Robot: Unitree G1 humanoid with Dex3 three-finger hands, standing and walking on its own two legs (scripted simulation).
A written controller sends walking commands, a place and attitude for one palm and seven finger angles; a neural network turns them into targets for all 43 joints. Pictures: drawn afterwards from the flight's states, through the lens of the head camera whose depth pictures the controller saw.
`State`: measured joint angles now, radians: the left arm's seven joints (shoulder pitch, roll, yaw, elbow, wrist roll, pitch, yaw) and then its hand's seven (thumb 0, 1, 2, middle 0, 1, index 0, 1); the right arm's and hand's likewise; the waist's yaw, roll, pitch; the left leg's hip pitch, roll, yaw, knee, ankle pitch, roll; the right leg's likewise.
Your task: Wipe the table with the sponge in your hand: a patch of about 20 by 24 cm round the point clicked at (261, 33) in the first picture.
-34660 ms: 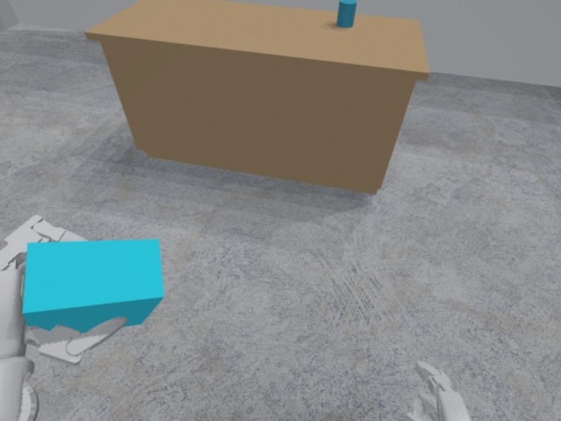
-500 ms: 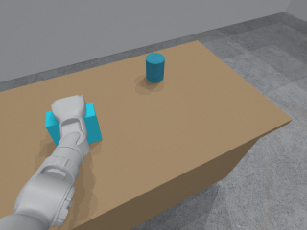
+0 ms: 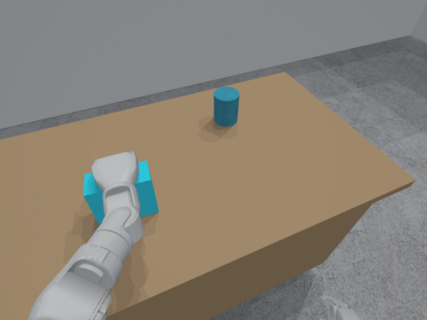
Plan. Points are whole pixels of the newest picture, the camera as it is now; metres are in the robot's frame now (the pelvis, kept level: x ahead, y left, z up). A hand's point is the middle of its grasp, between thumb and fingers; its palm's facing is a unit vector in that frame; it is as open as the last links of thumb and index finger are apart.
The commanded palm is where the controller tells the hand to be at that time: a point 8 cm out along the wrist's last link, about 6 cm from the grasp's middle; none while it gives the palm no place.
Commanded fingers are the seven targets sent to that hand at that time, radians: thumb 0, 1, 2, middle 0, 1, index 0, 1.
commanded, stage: wipe back along the middle lane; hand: left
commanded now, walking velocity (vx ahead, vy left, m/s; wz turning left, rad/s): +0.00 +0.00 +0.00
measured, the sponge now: (125, 199) +0.37 +0.23 -0.01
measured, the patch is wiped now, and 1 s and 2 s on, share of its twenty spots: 0.50 0.65 0.70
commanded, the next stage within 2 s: slide across to the third lane in 0.88 s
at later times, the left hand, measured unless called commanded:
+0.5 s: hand (131, 206) +0.33 +0.20 +0.03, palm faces -0.03 -0.04 -1.00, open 10.3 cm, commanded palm +0.28 +0.17 +0.05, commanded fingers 0.00 0.10 1.30 -1.20 -1.60 -1.20 -1.60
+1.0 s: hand (136, 222) +0.29 +0.18 +0.03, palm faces -0.01 -0.06 -1.00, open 10.3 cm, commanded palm +0.25 +0.16 +0.05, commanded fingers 0.00 0.10 1.30 -1.20 -1.60 -1.20 -1.60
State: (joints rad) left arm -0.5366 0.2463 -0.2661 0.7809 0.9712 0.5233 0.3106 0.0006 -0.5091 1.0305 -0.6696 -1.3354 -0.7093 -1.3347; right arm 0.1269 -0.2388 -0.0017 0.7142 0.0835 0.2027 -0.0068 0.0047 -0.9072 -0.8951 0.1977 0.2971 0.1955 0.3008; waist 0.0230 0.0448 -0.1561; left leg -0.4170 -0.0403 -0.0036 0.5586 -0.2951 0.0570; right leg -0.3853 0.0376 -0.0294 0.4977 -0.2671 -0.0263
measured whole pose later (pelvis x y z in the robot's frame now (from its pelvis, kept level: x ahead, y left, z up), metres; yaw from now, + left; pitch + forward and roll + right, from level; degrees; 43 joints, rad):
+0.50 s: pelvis -0.01 -0.01 +0.00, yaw +1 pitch +5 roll -1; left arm -0.38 0.20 -0.36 0.58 0.99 0.59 0.27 0.00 -0.50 1.03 -0.66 -1.34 -0.70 -1.34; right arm 0.04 -0.23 0.02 0.67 0.09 0.22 0.00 0.01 -0.91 -0.90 0.20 0.30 0.20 0.30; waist 0.07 0.05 -0.14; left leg -0.36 -0.04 -0.01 0.55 -0.29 0.04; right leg -0.34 0.04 -0.04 0.52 -0.28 -0.04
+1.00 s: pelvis -0.02 -0.03 +0.00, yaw -1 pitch +3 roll +0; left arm -0.22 0.22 -0.35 0.40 0.98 0.61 0.26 0.00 -0.50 1.03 -0.66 -1.34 -0.70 -1.34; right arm 0.03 -0.25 0.02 0.65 0.10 0.20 0.00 0.01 -0.91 -0.90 0.20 0.30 0.19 0.30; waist 0.07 0.05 -0.13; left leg -0.31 -0.02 0.01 0.54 -0.28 0.02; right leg -0.31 0.05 -0.02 0.54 -0.28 -0.06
